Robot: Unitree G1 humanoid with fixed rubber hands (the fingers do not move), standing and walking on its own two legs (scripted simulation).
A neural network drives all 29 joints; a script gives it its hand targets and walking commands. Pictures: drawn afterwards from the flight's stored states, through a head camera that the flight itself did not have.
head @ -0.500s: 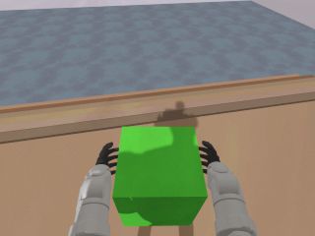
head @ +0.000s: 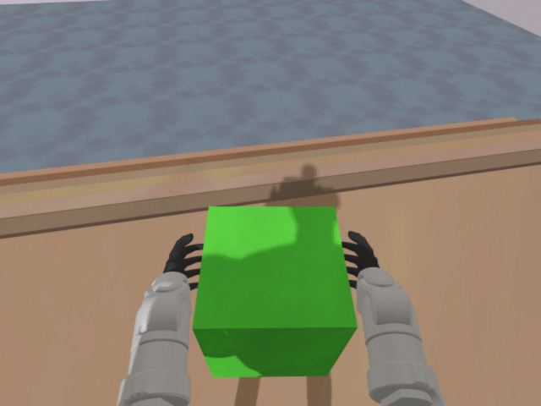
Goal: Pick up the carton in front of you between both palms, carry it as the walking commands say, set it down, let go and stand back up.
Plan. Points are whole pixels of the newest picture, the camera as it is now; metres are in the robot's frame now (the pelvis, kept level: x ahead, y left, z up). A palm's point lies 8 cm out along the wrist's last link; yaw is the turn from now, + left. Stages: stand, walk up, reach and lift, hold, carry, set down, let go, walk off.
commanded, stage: reach and lift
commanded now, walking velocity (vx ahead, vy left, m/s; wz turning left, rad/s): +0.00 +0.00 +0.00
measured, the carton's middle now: (271, 296) +0.31 +0.00 -0.05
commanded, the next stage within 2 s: hold in 0.40 s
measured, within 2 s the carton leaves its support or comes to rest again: neither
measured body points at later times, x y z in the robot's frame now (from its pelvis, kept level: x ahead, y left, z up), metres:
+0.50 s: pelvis +0.01 +0.00 +0.00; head -0.03 +0.00 +0.45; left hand +0.31 +0.15 +0.04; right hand +0.31 -0.15 +0.04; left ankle +0.02 +0.13 -0.74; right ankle +0.02 -0.13 -0.74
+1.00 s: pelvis +0.00 +0.00 +0.00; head -0.05 +0.00 +0.45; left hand +0.30 +0.15 +0.05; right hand +0.30 -0.15 +0.05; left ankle +0.02 +0.13 -0.74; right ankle +0.02 -0.13 -0.74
